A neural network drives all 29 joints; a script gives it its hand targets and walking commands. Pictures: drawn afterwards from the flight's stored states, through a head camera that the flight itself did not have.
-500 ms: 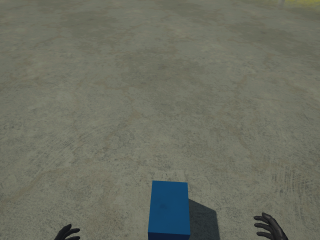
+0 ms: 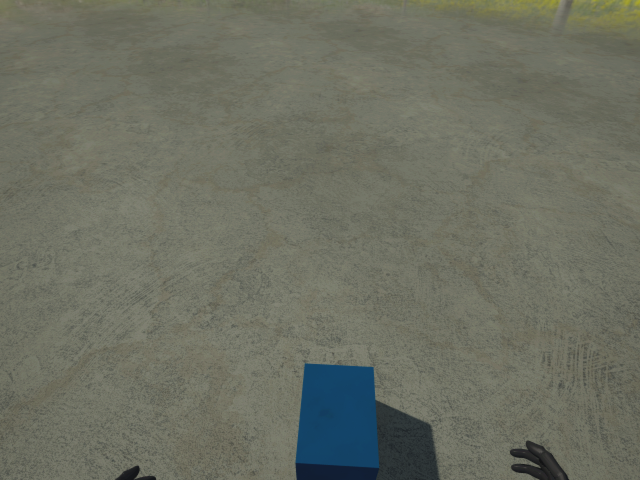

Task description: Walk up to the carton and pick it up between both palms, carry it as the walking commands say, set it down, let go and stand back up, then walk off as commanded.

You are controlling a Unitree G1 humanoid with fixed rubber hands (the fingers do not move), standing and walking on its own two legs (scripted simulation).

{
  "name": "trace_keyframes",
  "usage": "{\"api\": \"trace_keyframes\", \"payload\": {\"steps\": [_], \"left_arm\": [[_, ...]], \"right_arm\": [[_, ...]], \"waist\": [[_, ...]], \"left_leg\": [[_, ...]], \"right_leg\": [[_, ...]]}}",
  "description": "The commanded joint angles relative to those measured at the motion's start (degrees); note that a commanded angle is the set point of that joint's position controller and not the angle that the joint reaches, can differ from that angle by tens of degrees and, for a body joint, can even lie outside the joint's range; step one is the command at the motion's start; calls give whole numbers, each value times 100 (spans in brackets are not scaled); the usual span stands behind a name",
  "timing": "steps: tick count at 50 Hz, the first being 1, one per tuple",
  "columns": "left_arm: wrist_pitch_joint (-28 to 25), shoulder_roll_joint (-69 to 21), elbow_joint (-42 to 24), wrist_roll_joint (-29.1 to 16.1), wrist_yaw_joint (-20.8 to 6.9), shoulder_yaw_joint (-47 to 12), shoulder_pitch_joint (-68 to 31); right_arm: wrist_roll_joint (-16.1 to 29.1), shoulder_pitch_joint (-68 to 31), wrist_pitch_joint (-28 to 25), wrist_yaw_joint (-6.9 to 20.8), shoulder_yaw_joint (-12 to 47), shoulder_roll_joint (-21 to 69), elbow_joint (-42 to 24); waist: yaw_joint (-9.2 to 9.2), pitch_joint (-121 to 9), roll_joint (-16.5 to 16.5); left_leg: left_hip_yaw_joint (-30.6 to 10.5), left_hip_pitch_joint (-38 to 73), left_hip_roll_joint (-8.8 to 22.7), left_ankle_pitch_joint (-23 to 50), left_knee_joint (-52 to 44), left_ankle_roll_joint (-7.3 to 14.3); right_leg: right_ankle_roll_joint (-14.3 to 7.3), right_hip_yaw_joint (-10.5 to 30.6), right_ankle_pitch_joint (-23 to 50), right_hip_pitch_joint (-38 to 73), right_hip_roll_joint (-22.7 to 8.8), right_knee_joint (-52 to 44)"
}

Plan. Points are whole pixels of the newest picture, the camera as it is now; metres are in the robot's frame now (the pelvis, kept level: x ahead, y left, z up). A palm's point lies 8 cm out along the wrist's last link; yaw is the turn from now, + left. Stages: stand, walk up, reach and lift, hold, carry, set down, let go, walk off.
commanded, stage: stand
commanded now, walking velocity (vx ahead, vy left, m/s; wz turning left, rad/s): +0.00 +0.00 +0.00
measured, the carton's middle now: (336, 424) +0.50 -0.03 -0.67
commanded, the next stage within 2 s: walk off in 0.72 s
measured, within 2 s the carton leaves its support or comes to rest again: neither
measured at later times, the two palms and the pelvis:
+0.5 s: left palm out of the picture +0.07 +0.27 -0.10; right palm out of the picture +0.11 -0.29 -0.08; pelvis -0.01 +0.00 +0.00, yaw +0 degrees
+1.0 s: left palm out of the picture +0.06 +0.27 -0.10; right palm out of the picture +0.08 -0.29 -0.10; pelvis -0.02 -0.01 +0.01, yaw +0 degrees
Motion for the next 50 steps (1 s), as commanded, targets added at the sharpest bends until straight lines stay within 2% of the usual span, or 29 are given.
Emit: {"api": "trace_keyframes", "payload": {"steps": [1, 3, 6, 8, 11, 12, 15, 16, 20, 21, 22, 23, 25, 26, 28, 29, 31, 32, 34, 36, 38, 41, 43, 45, 46, 47, 48, 49, 50], "left_arm": [[-206, 1416, -427, 672, 23, 167, -633], [-207, 1414, -430, 644, 16, 157, -637], [-213, 1394, -392, 639, 42, 183, -714], [-183, 1404, -320, 604, 40, 146, -619], [-196, 1446, -277, 615, 30, 146, -635], [-187, 1413, -244, 630, 33, 116, -733], [-203, 1372, -216, 600, 40, 126, -685], [-195, 1441, -191, 609, 47, 112, -736], [-162, 1342, -127, 565, 54, 111, -648], [-166, 1420, -37, 579, 43, 84, -703], [-159, 1385, -24, 555, 37, 82, -697], [-160, 1415, -34, 561, 55, 88, -684], [-152, 1469, 11, 588, 53, 109, -736], [-155, 1448, 51, 606, 43, 95, -747], [-179, 1380, 61, 624, 31, 64, -745], [-182, 1406, 90, 597, 33, 58, -798], [-175, 1488, 144, 621, 33, 86, -815], [-170, 1477, 168, 601, 37, 85, -809], [-169, 1524, 237, 601, 33, 71, -809], [-190, 1456, 291, 610, 29, 44, -845], [-198, 1485, 326, 600, 47, 66, -869], [-180, 1469, 400, 580, 31, 64, -865], [-186, 1560, 406, 585, 43, 62, -902], [-175, 1541, 468, 582, 35, 57, -955], [-135, 1464, 481, 626, 88, 107, -665], [9, 807, 611, 594, 57, -85, -368], [99, 1002, 607, 672, 89, -3, -153], [178, 1435, 576, 729, 116, 117, 196], [249, 1689, 547, 758, 144, 167, 102]], "right_arm": [[-236, -272, -289, -81, -213, -1066, -124], [-245, -249, -282, -84, -232, -1149, -65], [-238, -285, -292, -101, -255, -1162, -34], [-245, -362, -282, -85, -198, -1113, 13], [-228, -341, -281, -102, -192, -1071, 79], [-242, -348, -273, -97, -224, -1128, 119], [-212, -318, -276, -121, -196, -1113, 180], [-224, -285, -255, -108, -210, -1137, 255], [-205, -369, -285, -111, -197, -1172, 288], [-202, -328, -267, -122, -190, -1160, 309], [-212, -359, -262, -128, -149, -1114, 356], [-189, -346, -281, -125, -160, -1127, 363], [-181, -379, -264, -116, -147, -1094, 397], [-186, -389, -268, -125, -155, -1146, 423], [-181, -319, -264, -132, -158, -1142, 488], [-197, -372, -278, -130, -135, -1093, 457], [-197, -516, -255, -116, -159, -1144, 485], [-200, -494, -249, -116, -156, -1139, 516], [-191, -428, -275, -107, -145, -1136, 580], [-173, -338, -262, -118, -126, -1100, 640], [-186, -363, -250, -112, -133, -1145, 662], [-164, -432, -262, -104, -137, -1207, 686], [-182, -342, -252, -95, -132, -1175, 748], [-147, -408, -269, -103, -133, -1123, 730], [-192, -312, -129, -103, -114, -1109, 766], [-141, -161, 128, -83, 49, -397, 866], [-129, 62, 310, -113, -43, -498, 872], [-173, 116, 421, -127, -113, -682, 809], [-213, 52, 474, -121, -133, -735, 755]], "waist": [[44, 664, 73], [107, 740, 254], [38, 651, 214], [105, 755, 262], [120, 694, 6], [30, 711, 146], [84, 705, 92], [35, 618, 85], [155, 777, 126], [65, 799, 318], [111, 813, 317], [98, 672, 359], [111, 707, 75], [78, 753, 214], [74, 591, 10], [74, 808, 149], [101, 651, -9], [93, 781, 165], [86, 884, 0], [50, 790, 57], [59, 866, -2], [107, 766, 147], [67, 756, -15], [56, 721, 66], [180, 839, -17], [114, 1023, -101], [173, 1201, -147], [334, 1130, -518], [378, 1239, -816]], "left_leg": [[-1114, -743, 775, 463, -1465, -72], [-1179, -787, 803, 422, -1551, -134], [-1244, -754, 881, 487, -1651, -134], [-1203, -874, 866, 458, -1665, -69], [-1099, -765, 800, 371, -1573, -24], [-1047, -664, 812, 478, -1569, -72], [-1070, -607, 810, 653, -1522, 0], [-1085, -625, 855, 838, -1605, -124], [-1128, -733, 888, 628, -1639, -73], [-1182, -764, 920, 631, -1739, -108], [-1128, -730, 915, 586, -1740, -82], [-1175, -727, 963, 671, -1793, -187], [-1120, -726, 881, 584, -1708, -81], [-1049, -691, 843, 551, -1707, -80], [-1113, -565, 856, 387, -1735, -64], [-1067, -689, 852, 253, -1742, -60], [-1148, -700, 883, 37, -1766, -23], [-1098, -730, 870, 42, -1803, -37], [-1068, -760, 820, 12, -1793, -31], [-1083, -588, 876, -77, -1803, -44], [-1109, -663, 851, 94, -1846, -17], [-1135, -643, 901, 79, -1885, -43], [-1073, -619, 862, 231, -1814, -47], [-1075, -592, 867, 315, -1804, -36], [-807, -541, 787, -120, -1615, 47], [-442, -545, 538, -153, -1230, -131], [-235, -641, 343, -190, -616, -281], [-112, -874, 110, -530, -117, -374], [-272, -1042, -26, -752, 879, -412]], "right_leg": [[-299, 845, 608, -172, -698, -1008], [-273, 824, 575, -178, -684, -986], [-261, 767, 612, -161, -658, -913], [-243, 720, 609, -60, -674, -919], [-248, 822, 534, -70, -705, -1070], [-245, 792, 676, -143, -723, -1104], [-269, 844, 657, -148, -713, -1153], [-246, 732, 816, -47, -687, -993], [-265, 786, 538, -124, -701, -1069], [-259, 782, 632, -78, -727, -1080], [-247, 794, 584, -89, -692, -1079], [-242, 703, 584, 38, -677, -1001], [-261, 775, 620, 7, -698, -1128], [-273, 802, 590, -29, -727, -1172], [-259, 752, 431, -8, -709, -1189], [-250, 814, 402, -66, -708, -1243], [-222, 806, 462, 60, -707, -1233], [-255, 833, 508, 28, -732, -1281], [-248, 861, 326, -70, -762, -1385], [-240, 961, 307, -112, -825, -1449], [-235, 842, 418, -50, -722, -1359], [-243, 818, 502, 86, -733, -1393], [-240, 873, 428, 65, -791, -1418], [-253, 856, 382, 21, -796, -1415], [-319, 1139, 156, -272, -882, -1563], [-206, 1522, 265, -666, -1067, -1777], [-340, 2238, -213, -966, -1434, -1986], [-518, 2865, -509, -970, -1769, -2324], [-811, 3648, -753, -1238, -2049, -2718]]}}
